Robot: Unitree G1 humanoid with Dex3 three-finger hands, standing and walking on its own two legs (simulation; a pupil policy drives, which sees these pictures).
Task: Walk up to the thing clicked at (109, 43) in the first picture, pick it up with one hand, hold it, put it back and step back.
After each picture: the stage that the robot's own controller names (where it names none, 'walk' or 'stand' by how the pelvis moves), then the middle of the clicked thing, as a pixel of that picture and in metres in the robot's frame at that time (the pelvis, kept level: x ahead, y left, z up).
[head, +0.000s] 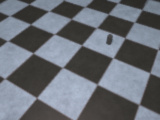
stand; (109, 39) +1.48 -0.33 -0.72
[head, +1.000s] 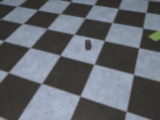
walk; (88, 45) +1.37 +0.03 -0.70
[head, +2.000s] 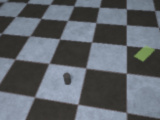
walk; (67, 79) +0.88 +0.20 -0.71
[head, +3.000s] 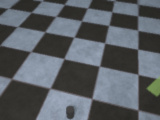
walk; (70, 112) +0.58 +0.12 -0.71
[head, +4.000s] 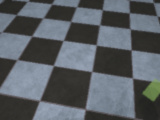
stand; out of the picture +0.44 +0.15 -0.71
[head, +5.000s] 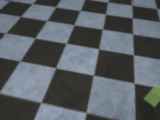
stand; out of the picture +0.43 +0.14 -0.72
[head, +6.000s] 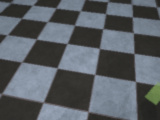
stand; out of the picture +0.45 +0.14 -0.73
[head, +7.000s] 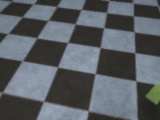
stand; out of the picture +0.45 +0.14 -0.73
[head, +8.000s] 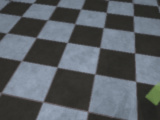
stand; out of the picture +0.44 +0.13 -0.73
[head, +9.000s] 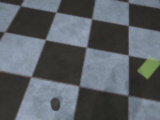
go down; (55, 104) +0.46 +0.14 -0.66
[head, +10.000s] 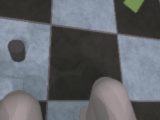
go down; (17, 51) +0.53 +0.18 -0.30
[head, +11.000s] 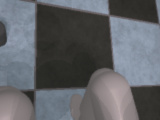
close in; out of the picture +0.53 +0.20 -0.27
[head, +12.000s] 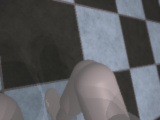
close in; out of the picture +0.52 +0.23 -0.25
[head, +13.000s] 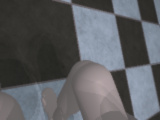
lift; out of the picture +0.50 +0.22 -0.26
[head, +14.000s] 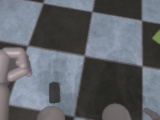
hold; (54, 92) +0.41 +0.15 -0.50
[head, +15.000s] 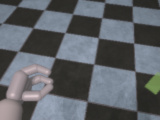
hold; out of the picture +0.37 +0.16 -0.70
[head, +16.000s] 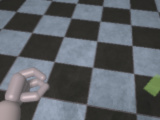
hold; out of the picture +0.36 +0.20 -0.71
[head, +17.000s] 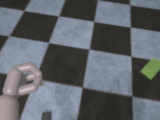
crouch; out of the picture +0.38 +0.22 -0.67
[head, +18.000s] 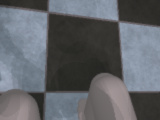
crouch; out of the picture +0.43 +0.27 -0.33
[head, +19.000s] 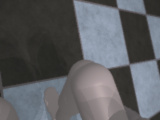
lower; out of the picture +0.39 +0.33 -0.28
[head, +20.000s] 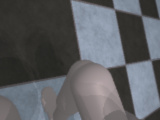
lower; out of the picture +0.38 +0.35 -0.28
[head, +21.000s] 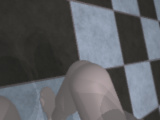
lower; out of the picture +0.38 +0.36 -0.29
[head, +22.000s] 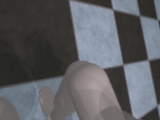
lower; out of the picture +0.37 +0.36 -0.30
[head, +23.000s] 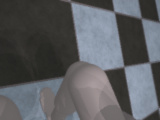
loosen; out of the picture +0.38 +0.36 -0.31
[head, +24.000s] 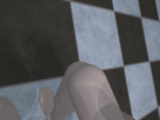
withdraw; out of the picture +0.37 +0.37 -0.31
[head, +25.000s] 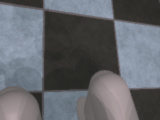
stand; out of the picture +0.40 +0.35 -0.30
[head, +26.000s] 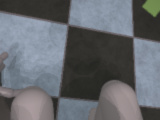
stand; out of the picture +0.42 +0.34 -0.33
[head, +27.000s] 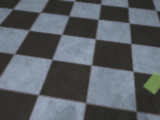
stand; out of the picture +0.36 +0.31 -0.67
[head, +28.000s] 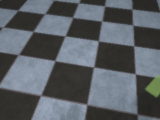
stand; out of the picture +0.36 +0.33 -0.69
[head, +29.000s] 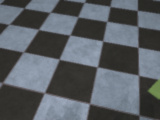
stand; out of the picture +0.36 +0.33 -0.70
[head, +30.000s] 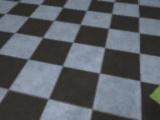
walk; out of the picture +0.37 +0.34 -0.75
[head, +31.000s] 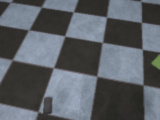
walk; (47, 105) +0.49 +0.27 -0.72
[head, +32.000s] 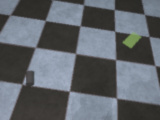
walk; (30, 78) +0.72 +0.39 -0.73
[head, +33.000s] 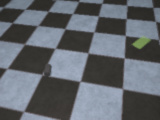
stand; (47, 70) +1.03 +0.46 -0.73
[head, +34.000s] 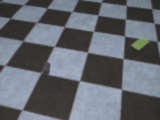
stand; (46, 68) +1.04 +0.38 -0.75
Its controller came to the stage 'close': yes
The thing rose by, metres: 0.01
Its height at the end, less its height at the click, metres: -0.02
